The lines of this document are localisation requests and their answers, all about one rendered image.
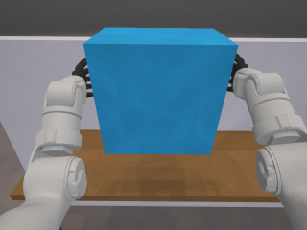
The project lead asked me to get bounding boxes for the left robot hand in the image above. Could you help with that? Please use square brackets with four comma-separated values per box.
[72, 58, 94, 98]

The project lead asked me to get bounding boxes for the table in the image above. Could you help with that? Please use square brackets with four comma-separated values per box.
[10, 129, 280, 230]

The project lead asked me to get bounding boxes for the carton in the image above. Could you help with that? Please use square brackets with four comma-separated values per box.
[83, 27, 239, 155]

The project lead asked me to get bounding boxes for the right robot upper arm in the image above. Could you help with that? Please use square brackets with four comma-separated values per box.
[255, 142, 307, 230]

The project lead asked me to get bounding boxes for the right robot forearm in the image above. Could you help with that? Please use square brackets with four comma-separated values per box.
[232, 68, 307, 146]

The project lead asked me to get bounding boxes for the right robot hand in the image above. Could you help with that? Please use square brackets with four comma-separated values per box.
[226, 54, 248, 92]

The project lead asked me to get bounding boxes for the left robot upper arm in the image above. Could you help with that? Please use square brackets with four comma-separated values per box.
[0, 155, 87, 230]

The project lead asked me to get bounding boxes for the left robot forearm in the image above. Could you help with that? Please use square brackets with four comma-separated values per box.
[23, 75, 87, 196]

